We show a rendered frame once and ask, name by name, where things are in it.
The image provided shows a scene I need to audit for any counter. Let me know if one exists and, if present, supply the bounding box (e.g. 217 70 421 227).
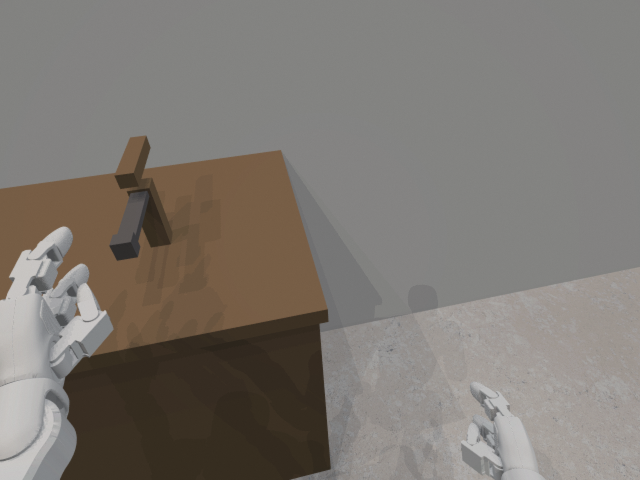
0 136 331 480

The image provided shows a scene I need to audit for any right robot hand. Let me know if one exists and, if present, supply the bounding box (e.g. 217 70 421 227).
461 381 539 480

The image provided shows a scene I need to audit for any robot left forearm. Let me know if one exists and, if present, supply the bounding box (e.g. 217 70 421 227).
0 378 77 480

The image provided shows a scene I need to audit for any left robot hand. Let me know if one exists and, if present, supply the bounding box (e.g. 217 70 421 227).
0 227 114 388

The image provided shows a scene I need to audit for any tap lever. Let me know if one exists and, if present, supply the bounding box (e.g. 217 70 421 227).
109 191 149 261

